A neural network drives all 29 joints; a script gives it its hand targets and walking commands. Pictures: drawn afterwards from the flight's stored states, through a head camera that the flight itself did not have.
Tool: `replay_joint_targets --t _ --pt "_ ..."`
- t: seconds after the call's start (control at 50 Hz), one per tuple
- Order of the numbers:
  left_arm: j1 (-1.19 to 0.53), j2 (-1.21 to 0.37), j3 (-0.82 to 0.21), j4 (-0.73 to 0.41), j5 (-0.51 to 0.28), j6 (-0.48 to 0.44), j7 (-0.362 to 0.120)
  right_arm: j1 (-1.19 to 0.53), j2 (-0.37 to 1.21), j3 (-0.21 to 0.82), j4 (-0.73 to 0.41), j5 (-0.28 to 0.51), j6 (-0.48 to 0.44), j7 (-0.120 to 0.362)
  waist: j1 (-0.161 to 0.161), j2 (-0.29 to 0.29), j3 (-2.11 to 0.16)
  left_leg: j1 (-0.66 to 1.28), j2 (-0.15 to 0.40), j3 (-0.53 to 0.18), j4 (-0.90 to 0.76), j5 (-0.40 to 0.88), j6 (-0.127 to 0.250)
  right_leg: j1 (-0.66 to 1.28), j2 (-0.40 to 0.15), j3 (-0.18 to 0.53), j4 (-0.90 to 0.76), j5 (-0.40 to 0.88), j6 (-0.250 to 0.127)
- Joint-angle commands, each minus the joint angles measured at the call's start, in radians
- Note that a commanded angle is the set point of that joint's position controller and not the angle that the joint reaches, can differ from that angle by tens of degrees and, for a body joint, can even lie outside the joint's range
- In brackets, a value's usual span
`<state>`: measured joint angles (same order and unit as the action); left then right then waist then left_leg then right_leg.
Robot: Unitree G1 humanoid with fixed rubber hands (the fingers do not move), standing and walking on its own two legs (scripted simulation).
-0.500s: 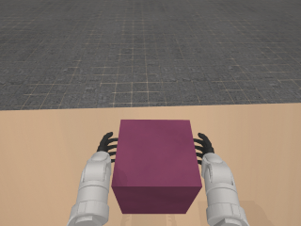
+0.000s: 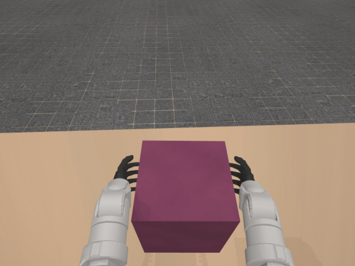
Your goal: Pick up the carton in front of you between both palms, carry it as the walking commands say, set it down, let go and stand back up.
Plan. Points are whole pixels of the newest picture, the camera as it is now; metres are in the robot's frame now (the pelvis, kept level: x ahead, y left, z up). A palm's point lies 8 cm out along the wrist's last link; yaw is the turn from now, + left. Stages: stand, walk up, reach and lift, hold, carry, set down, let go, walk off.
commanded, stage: reach and lift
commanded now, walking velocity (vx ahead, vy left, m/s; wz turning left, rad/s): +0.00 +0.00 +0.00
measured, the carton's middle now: (182, 199) +0.30 +0.00 -0.05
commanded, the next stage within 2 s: hold in 0.24 s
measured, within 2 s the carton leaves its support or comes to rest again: neither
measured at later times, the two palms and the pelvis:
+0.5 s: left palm (119, 183) +0.28 +0.15 +0.05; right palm (249, 184) +0.28 -0.15 +0.05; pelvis +0.00 +0.00 +0.00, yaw +0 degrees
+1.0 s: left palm (129, 157) +0.33 +0.13 +0.09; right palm (258, 161) +0.32 -0.17 +0.08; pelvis +0.04 -0.02 +0.00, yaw +1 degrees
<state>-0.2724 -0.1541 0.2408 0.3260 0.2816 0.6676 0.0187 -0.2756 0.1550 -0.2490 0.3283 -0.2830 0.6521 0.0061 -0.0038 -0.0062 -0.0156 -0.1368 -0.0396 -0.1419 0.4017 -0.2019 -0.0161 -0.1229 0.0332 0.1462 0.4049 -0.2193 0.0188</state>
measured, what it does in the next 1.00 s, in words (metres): stands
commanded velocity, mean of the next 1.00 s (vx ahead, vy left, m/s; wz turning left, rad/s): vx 0.17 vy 0.00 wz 0.00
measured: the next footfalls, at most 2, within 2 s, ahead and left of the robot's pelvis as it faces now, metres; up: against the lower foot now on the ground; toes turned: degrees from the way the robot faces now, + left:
left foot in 1.08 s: +0.13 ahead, +0.09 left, +0.00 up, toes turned +8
right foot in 1.38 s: +0.37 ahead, -0.15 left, +0.00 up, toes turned -12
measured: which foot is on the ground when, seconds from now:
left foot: down 0.00-0.88, up 0.90-1.00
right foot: down 0.00-1.00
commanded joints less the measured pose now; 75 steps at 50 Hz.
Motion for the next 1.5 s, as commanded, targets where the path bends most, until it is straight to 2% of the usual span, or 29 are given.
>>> replay_joint_targets --t 0.0,0.32,0.44,0.66,0.68,0.72,0.74,0.78,0.82,0.84,0.86,0.88,0.9,0.94,1.0,1.04,1.06,1.08,1.1,1.12,1.16,1.22,1.28,1.34,1.36,1.38,1.4,1.42,1.48 --pt "-0.499 -0.966 -0.567 -0.057 -0.268 -0.035 -0.263 -0.469 0.958 0.556 -0.03 0.253 -0.02 0.249 0.0 0.008 -0.277 0.113 -0.065 0.075 -0.048 0.233 -0.011 0.065 0.072 -0.082 -0.052 0.239 0.003" --pt "-0.476 -0.948 -0.647 -0.2 -0.321 0.027 -0.258 -0.441 0.959 0.641 -0.172 0.307 0.044 0.235 0.001 0.001 -0.297 0.161 -0.071 0.069 -0.071 0.295 -0.011 0.132 0.071 -0.072 -0.08 0.328 0.012" --pt "-0.468 -0.9 -0.57 -0.137 -0.275 0.066 -0.258 -0.437 0.911 0.564 -0.108 0.265 0.082 0.234 0.001 0.003 -0.149 0.112 -0.065 0.08 -0.102 0.121 -0.005 0.079 0.064 -0.081 -0.111 0.142 0.001" --pt "-0.585 -0.945 -0.582 -0.118 -0.287 0.05 -0.27 -0.551 0.943 0.57 -0.089 0.27 0.064 0.251 -0.001 0.007 -0.21 0.115 -0.06 0.083 -0.081 0.079 -0.005 0.068 0.063 -0.089 -0.091 0.097 -0.003" --pt "-0.598 -0.935 -0.573 -0.126 -0.296 0.051 -0.268 -0.56 0.934 0.567 -0.103 0.278 0.066 0.248 0.002 0.034 -0.235 0.005 0.115 0.03 -0.023 -0.104 0.01 -0.047 -0.099 -0.04 -0.002 -0.074 -0.011" --pt "-0.601 -0.934 -0.596 -0.168 -0.309 0.057 -0.261 -0.539 0.931 0.578 -0.13 0.286 0.071 0.235 0.001 0.061 -0.227 -0.078 0.117 -0.034 -0.088 -0.508 0.038 -0.142 -0.061 -0.045 0.018 -0.403 -0.02" --pt "-0.617 -0.939 -0.616 -0.193 -0.32 0.063 -0.256 -0.549 0.934 0.592 -0.157 0.295 0.076 0.227 -0.001 0.088 -0.213 -0.096 0.137 -0.056 -0.11 -0.59 0.053 -0.186 -0.039 -0.084 0.077 -0.423 -0.014" --pt "-0.623 -0.943 -0.658 -0.236 -0.349 0.084 -0.244 -0.553 0.931 0.622 -0.211 0.307 0.098 0.206 0.002 0.169 -0.241 -0.071 0.206 -0.118 -0.134 -0.504 0.093 -0.218 0.0 -0.193 0.215 -0.22 0.001" --pt "-0.633 -0.953 -0.716 -0.298 -0.395 0.12 -0.233 -0.525 0.927 0.668 -0.285 0.329 0.136 0.18 0.0 0.153 -0.292 -0.12 0.218 -0.087 -0.099 -0.459 0.11 -0.13 -0.015 -0.214 0.125 -0.192 -0.012" --pt "-0.627 -0.958 -0.739 -0.33 -0.415 0.142 -0.224 -0.538 0.926 0.695 -0.337 0.348 0.162 0.168 0.004 0.105 -0.31 -0.163 0.178 -0.007 -0.048 -0.474 0.087 -0.076 -0.02 -0.194 0.045 -0.223 -0.025" --pt "-0.612 -0.946 -0.752 -0.364 -0.424 0.165 -0.212 -0.551 0.927 0.727 -0.386 0.367 0.19 0.158 0.011 -0.018 -0.29 -0.256 0.12 0.089 0.094 -0.449 0.048 -0.031 -0.112 -0.042 -0.064 -0.348 -0.053" --pt "-0.578 -0.925 -0.754 -0.391 -0.427 0.19 -0.197 -0.553 0.927 0.752 -0.426 0.383 0.218 0.147 0.022 -0.225 -0.254 -0.41 0.043 0.215 0.336 -0.338 0.002 0.038 -0.273 0.217 -0.2 -0.502 -0.112" --pt "-0.536 -0.903 -0.753 -0.416 -0.423 0.215 -0.18 -0.554 0.918 0.773 -0.452 0.398 0.242 0.138 0.026 -0.271 -0.192 -0.542 0.053 0.236 0.394 -0.309 -0.006 0.079 -0.364 0.36 -0.258 -0.472 -0.168" --pt "-0.478 -0.879 -0.762 -0.503 -0.424 0.264 -0.14 -0.536 0.893 0.823 -0.525 0.444 0.29 0.118 0.028 -0.17 -0.21 -0.517 0.091 0.216 0.316 -0.299 0.012 0.087 -0.352 0.263 -0.205 -0.234 -0.197" --pt "-0.38 -0.835 -0.781 -0.627 -0.441 0.335 -0.093 -0.406 0.864 0.85 -0.604 0.48 0.362 0.077 0.028 -0.157 -0.304 -0.303 0.019 0.321 0.096 -0.149 0.0 0.076 -0.248 0.014 -0.095 -0.026 -0.145" --pt "-0.293 -0.805 -0.793 -0.688 -0.452 0.383 -0.065 -0.312 0.837 0.839 -0.664 0.483 0.408 0.047 0.02 -0.111 -0.355 0.012 0.034 0.335 -0.043 -0.035 0.004 -0.086 -0.196 -0.103 0.04 -0.06 -0.109" --pt "-0.273 -0.791 -0.798 -0.71 -0.462 0.408 -0.052 -0.255 0.824 0.824 -0.681 0.477 0.433 0.032 0.001 -0.042 -0.386 0.247 0.127 0.228 -0.072 -0.053 0.029 -0.275 -0.173 -0.148 0.158 -0.118 -0.082" --pt "-0.274 -0.782 -0.814 -0.761 -0.483 0.436 -0.042 -0.204 0.794 0.804 -0.697 0.464 0.452 0.013 -0.015 0.204 -0.386 0.393 0.339 -0.096 -0.145 -0.215 0.122 -0.523 -0.097 -0.258 0.393 -0.216 -0.034" --pt "-0.305 -0.757 -0.819 -0.804 -0.505 0.462 -0.034 -0.172 0.791 0.778 -0.694 0.442 0.466 -0.007 -0.026 0.312 -0.315 0.423 0.479 -0.316 -0.155 -0.156 0.236 -0.718 -0.065 -0.253 0.478 -0.33 -0.034" --pt "-0.318 -0.761 -0.833 -0.828 -0.526 0.479 -0.028 -0.162 0.792 0.761 -0.732 0.434 0.481 -0.021 -0.03 0.216 -0.262 0.385 0.502 -0.331 -0.162 -0.065 0.274 -0.774 -0.106 -0.204 0.538 -0.375 -0.043" --pt "-0.268 -0.795 -0.836 -0.862 -0.548 0.499 -0.023 -0.164 0.816 0.771 -0.831 0.454 0.505 -0.038 -0.031 0.086 -0.255 0.339 0.466 -0.214 -0.189 -0.029 0.244 -0.764 -0.137 -0.195 0.526 -0.325 -0.036" --pt "-0.224 -0.819 -0.819 -0.92 -0.546 0.505 -0.005 -0.208 0.827 0.815 -0.94 0.503 0.518 -0.045 -0.02 0.127 -0.256 0.201 0.345 0.051 -0.211 0.0 0.156 -0.56 -0.111 -0.267 0.314 -0.115 -0.014" --pt "-0.153 -0.753 -0.778 -0.937 -0.511 0.512 0.032 -0.173 0.751 0.822 -0.971 0.529 0.532 -0.061 -0.016 0.151 -0.238 0.071 0.297 0.181 -0.187 0.024 0.116 -0.363 -0.075 -0.34 0.172 0.02 -0.014" --pt "-0.08 -0.664 -0.732 -0.931 -0.482 0.526 0.067 -0.14 0.665 0.817 -0.978 0.539 0.55 -0.081 0.004 0.096 -0.267 -0.103 0.237 0.305 0.026 0.075 0.07 -0.015 -0.023 -0.433 0.087 0.049 -0.028" --pt "-0.067 -0.636 -0.72 -0.928 -0.476 0.533 0.077 -0.124 0.629 0.807 -0.971 0.54 0.558 -0.089 0.015 0.054 -0.306 -0.204 0.208 0.351 0.184 0.099 0.039 0.154 -0.073 -0.366 0.086 -0.006 -0.044" --pt "-0.042 -0.599 -0.7 -0.914 -0.464 0.537 0.089 -0.138 0.59 0.802 -0.992 0.541 0.571 -0.096 0.039 -0.164 -0.329 -0.372 0.117 0.379 0.478 -0.061 -0.022 0.24 -0.314 0.062 -0.094 -0.225 -0.123" --pt "-0.051 -0.579 -0.69 -0.903 -0.46 0.541 0.098 -0.154 0.574 0.801 -0.991 0.552 0.582 -0.101 0.043 -0.295 -0.324 -0.583 0.046 0.311 0.693 -0.316 -0.027 0.332 -0.469 0.378 -0.198 -0.219 -0.247" --pt "-0.062 -0.598 -0.697 -0.921 -0.472 0.544 0.098 -0.145 0.588 0.807 -0.98 0.557 0.584 -0.1 0.034 -0.221 -0.311 -0.659 0.111 0.204 0.822 -0.321 0.008 0.314 -0.493 0.381 -0.192 -0.138 -0.269" --pt "-0.15 -0.711 -0.765 -0.962 -0.507 0.535 0.072 -0.14 0.7 0.799 -0.934 0.545 0.571 -0.074 0.024 -0.021 -0.31 -0.613 0.2 0.149 0.764 -0.153 0.036 0.155 -0.418 0.164 -0.206 -0.021 -0.203"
